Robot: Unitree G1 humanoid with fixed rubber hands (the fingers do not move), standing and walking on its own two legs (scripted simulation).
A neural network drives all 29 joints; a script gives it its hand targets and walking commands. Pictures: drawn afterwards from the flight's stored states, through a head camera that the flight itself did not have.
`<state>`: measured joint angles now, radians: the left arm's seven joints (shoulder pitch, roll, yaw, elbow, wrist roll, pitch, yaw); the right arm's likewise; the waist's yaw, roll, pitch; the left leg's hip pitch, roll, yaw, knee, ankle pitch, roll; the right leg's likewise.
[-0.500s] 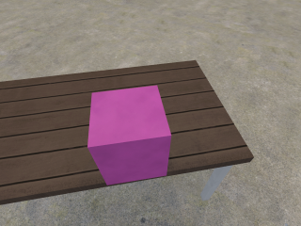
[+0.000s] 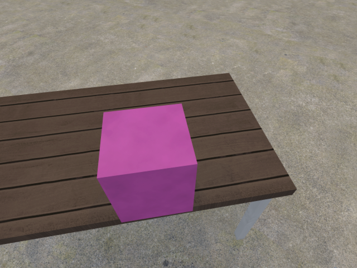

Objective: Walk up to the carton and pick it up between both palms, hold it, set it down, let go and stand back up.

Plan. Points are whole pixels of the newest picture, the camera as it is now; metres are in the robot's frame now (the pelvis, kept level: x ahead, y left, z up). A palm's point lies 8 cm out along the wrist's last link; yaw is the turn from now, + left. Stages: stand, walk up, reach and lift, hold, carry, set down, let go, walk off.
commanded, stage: walk up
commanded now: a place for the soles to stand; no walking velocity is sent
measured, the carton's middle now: (150, 164) +0.41 +0.08 -0.05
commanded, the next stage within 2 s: reach and lift in 0.58 s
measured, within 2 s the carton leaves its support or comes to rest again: neither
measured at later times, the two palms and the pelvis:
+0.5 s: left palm out of the picture +0.01 +0.23 -0.15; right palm out of the picture +0.01 -0.22 -0.15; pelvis +0.01 +0.00 +0.00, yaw +1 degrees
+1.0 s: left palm out of the picture +0.11 +0.25 -0.11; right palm out of the picture +0.14 -0.20 -0.12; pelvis -0.04 +0.01 -0.02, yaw +4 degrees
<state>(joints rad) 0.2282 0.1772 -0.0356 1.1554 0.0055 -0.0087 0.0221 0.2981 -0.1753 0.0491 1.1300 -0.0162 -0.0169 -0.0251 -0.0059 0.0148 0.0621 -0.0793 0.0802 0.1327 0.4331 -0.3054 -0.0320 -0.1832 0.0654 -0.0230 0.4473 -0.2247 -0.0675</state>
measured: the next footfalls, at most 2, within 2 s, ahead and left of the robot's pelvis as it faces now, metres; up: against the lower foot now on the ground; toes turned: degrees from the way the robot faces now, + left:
none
